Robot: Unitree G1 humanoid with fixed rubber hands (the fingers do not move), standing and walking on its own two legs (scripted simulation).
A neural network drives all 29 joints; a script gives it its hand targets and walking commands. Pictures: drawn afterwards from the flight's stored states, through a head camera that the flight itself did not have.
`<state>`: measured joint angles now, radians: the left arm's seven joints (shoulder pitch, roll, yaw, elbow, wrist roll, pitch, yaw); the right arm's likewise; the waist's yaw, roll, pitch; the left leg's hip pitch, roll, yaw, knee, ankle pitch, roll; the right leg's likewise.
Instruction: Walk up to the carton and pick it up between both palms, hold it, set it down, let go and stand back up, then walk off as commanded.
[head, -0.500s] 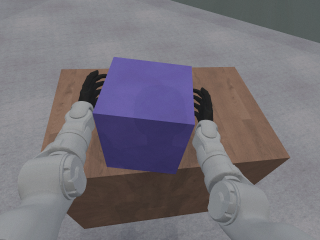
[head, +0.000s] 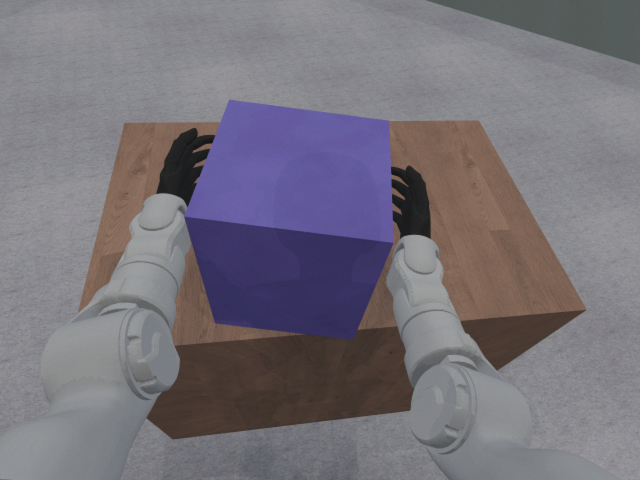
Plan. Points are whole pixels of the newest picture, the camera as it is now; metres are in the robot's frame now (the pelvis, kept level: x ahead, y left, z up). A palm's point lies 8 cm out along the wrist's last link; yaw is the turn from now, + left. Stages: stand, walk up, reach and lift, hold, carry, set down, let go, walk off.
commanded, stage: reach and lift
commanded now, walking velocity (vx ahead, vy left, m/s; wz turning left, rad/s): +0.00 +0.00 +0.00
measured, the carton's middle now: (296, 229) +0.43 -0.01 +0.03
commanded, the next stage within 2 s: none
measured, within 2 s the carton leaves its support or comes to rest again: leaves its support in 0.90 s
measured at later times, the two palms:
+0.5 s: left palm (178, 191) +0.45 +0.14 +0.09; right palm (411, 228) +0.40 -0.16 +0.07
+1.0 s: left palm (168, 194) +0.43 +0.14 +0.12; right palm (414, 233) +0.38 -0.15 +0.09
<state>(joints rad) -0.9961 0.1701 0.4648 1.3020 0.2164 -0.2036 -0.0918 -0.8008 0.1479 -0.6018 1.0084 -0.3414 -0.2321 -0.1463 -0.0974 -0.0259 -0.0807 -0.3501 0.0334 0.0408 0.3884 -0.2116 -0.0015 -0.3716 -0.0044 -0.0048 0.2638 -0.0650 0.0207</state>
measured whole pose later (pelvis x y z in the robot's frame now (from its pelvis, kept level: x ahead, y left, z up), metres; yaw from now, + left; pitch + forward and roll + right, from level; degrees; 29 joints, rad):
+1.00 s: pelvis -0.01 +0.00 +0.00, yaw +0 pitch +10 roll -1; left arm -0.91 0.12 0.23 1.12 0.24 -0.04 0.01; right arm -0.69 0.08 -0.38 0.93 -0.16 -0.14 -0.20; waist -0.04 -0.03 -0.15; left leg -0.35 0.03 0.04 0.37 -0.19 0.00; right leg -0.37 0.00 -0.01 0.24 -0.04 0.02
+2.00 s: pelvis -0.01 -0.01 +0.00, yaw +3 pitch +1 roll -2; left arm -0.71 0.03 0.28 0.39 0.20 0.55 0.04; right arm -0.74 -0.04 -0.09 0.66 0.15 0.29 -0.20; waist -0.08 -0.01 -0.14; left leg -0.19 0.03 -0.01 0.38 -0.20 -0.01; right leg -0.18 0.00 -0.05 0.23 -0.06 0.02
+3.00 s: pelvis -0.02 +0.00 +0.00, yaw +3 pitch -2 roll -2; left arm -0.75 0.01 0.30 0.21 0.22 0.76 0.03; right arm -0.79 -0.08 -0.08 0.51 0.22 0.48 -0.22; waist -0.11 0.00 -0.11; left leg -0.16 0.03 -0.01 0.41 -0.22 -0.01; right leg -0.15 0.00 -0.05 0.25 -0.07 0.02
